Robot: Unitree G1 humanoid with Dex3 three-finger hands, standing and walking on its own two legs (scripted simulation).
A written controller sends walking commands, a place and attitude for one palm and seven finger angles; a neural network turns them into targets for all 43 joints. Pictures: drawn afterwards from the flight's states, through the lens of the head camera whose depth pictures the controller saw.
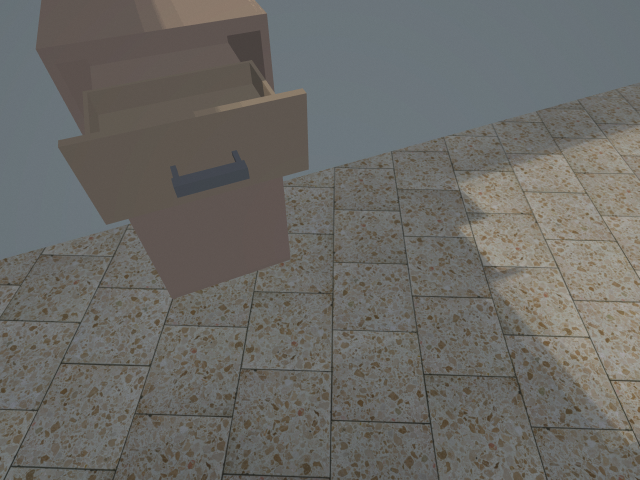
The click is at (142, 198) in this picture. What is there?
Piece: drawer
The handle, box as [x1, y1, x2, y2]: [170, 150, 249, 197]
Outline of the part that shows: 247,167 244,161 240,159 236,150 232,151 232,155 235,160 233,163 179,176 177,174 175,165 170,166 173,176 171,179 177,197 249,178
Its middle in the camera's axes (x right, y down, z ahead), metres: -0.21 -0.12 +0.71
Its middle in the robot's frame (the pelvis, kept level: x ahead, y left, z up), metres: +0.61 +0.24 +0.02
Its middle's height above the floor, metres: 0.79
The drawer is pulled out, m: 0.30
